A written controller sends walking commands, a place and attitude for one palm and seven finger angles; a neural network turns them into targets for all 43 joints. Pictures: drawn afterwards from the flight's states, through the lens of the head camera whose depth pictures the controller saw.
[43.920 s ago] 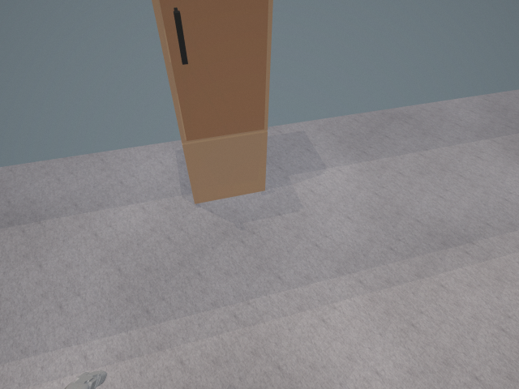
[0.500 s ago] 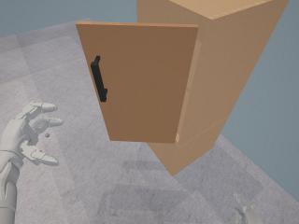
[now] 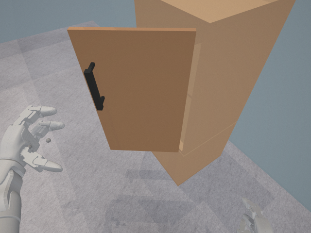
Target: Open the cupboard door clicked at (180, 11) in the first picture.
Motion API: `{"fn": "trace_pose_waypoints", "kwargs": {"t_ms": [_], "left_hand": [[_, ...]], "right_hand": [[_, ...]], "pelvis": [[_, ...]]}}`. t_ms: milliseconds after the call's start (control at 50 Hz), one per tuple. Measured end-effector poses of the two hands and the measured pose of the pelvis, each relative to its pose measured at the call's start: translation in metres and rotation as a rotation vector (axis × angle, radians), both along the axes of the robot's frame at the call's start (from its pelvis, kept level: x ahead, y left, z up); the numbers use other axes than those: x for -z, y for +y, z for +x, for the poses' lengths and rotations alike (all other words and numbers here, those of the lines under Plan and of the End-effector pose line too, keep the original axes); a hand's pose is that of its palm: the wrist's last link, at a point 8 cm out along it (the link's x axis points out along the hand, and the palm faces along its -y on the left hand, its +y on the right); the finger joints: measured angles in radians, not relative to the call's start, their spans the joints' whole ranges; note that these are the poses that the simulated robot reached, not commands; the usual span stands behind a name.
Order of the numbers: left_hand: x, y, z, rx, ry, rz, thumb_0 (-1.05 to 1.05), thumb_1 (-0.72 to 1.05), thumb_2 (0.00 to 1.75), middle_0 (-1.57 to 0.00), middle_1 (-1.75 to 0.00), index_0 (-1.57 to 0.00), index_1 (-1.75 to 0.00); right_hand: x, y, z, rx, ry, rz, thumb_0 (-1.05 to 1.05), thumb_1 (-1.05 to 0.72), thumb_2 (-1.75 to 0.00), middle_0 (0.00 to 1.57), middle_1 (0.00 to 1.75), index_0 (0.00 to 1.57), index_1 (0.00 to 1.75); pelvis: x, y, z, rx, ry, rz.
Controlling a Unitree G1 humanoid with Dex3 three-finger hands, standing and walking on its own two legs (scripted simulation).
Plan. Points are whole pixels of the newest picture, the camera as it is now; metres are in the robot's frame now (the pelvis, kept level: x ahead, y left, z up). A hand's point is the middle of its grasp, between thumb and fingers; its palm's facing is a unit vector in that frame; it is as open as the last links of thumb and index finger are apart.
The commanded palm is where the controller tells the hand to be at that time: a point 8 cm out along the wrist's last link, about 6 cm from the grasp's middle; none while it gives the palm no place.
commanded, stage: move the hooked fingers beside the handle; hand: left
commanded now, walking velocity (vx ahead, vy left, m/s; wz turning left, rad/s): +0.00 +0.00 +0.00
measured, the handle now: (96, 87) +0.51 +0.23 +0.09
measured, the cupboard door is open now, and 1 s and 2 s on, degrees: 53 53 53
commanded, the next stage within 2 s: none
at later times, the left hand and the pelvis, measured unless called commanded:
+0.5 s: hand (53, 124) +0.34 +0.28 +0.11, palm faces +0.03 -1.00 -0.02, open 14.0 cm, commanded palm +0.31 +0.33 +0.11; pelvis -0.01 +0.01 +0.00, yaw -1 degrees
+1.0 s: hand (60, 106) +0.41 +0.30 +0.11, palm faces +0.02 -1.00 +0.00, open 14.0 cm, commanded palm +0.38 +0.34 +0.10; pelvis +0.00 +0.03 -0.01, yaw -2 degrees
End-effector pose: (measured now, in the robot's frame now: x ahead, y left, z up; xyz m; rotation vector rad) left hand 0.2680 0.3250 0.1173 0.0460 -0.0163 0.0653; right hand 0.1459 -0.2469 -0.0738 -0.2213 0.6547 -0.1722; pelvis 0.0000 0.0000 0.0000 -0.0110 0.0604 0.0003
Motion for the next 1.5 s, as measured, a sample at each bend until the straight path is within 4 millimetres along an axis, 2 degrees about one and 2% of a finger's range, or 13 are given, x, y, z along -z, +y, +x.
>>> {"fn": "trace_pose_waypoints", "kwargs": {"t_ms": [140, 300, 620, 740, 940, 1100, 1260, 1360, 1500], "left_hand": [[0.002, 0.009, 0.009, -0.011, 0.017, -0.005, -0.01, -0.50, 0.30, -0.30, -1.20, -0.30, -1.20], [0.001, 0.013, 0.028, 0.015, 0.003, -0.013, -0.01, -0.50, 0.30, -0.30, -1.20, -0.30, -1.20], [0.005, 0.011, 0.063, 0.036, -0.005, -0.024, -0.01, -0.50, 0.30, -0.30, -1.20, -0.30, -1.20], [0.012, 0.015, 0.084, 0.026, 0.035, -0.037, -0.01, -0.50, 0.30, -0.30, -1.20, -0.30, -1.20], [0.006, 0.022, 0.115, 0.040, -0.002, -0.040, -0.01, -0.50, 0.30, -0.30, -1.20, -0.30, -1.20], [0.015, 0.023, 0.130, 0.049, 0.039, -0.027, -0.01, -0.50, 0.30, -0.30, -1.20, -0.30, -1.20], [0.012, 0.013, 0.148, 0.045, 0.004, -0.051, -0.01, -0.50, 0.30, -0.30, -1.20, -0.30, -1.20], [0.013, 0.014, 0.158, 0.033, 0.044, -0.036, -0.01, -0.50, 0.30, -0.30, -1.20, -0.30, -1.20], [0.008, 0.018, 0.169, 0.018, 0.012, -0.039, -0.01, -0.50, 0.30, -0.30, -1.20, -0.30, -1.20]], "right_hand": [[0.003, -0.007, -0.004, 0.012, 0.031, -0.014, 0.01, -0.90, -0.90, 0.20, 0.30, 0.21, 0.30], [0.007, -0.013, -0.021, 0.042, 0.086, -0.034, 0.01, -0.90, -0.90, 0.20, 0.30, 0.21, 0.30], [0.016, 0.003, -0.058, 0.083, 0.190, -0.030, 0.01, -0.90, -0.90, 0.20, 0.30, 0.21, 0.30], [0.020, 0.009, -0.067, 0.084, 0.235, -0.037, 0.01, -0.90, -0.90, 0.20, 0.30, 0.21, 0.30], [0.022, 0.004, -0.089, 0.124, 0.326, -0.060, 0.01, -0.90, -0.90, 0.20, 0.30, 0.21, 0.30], [0.025, 0.001, -0.101, 0.147, 0.392, -0.072, 0.01, -0.90, -0.90, 0.20, 0.30, 0.21, 0.30], [0.028, 0.002, -0.105, 0.160, 0.426, -0.060, 0.01, -0.90, -0.90, 0.20, 0.30, 0.21, 0.30], [0.031, 0.001, -0.108, 0.167, 0.441, -0.052, 0.01, -0.90, -0.90, 0.20, 0.30, 0.21, 0.30], [0.035, -0.005, -0.122, 0.188, 0.501, -0.054, 0.01, -0.90, -0.90, 0.20, 0.30, 0.21, 0.30]], "pelvis": [[0.001, -0.003, 0.000, -0.001, 0.006, 0.000], [0.002, 0.001, -0.003, 0.002, 0.019, -0.004], [0.003, 0.018, -0.009, 0.012, 0.040, -0.013], [0.005, 0.022, -0.011, 0.010, 0.056, -0.017], [0.008, 0.026, -0.006, 0.022, 0.092, -0.024], [0.010, 0.029, -0.003, 0.022, 0.118, -0.027], [0.011, 0.027, 0.000, 0.026, 0.133, -0.026], [0.013, 0.025, 0.000, 0.028, 0.147, -0.026], [0.016, 0.021, 0.001, 0.033, 0.169, -0.027]]}}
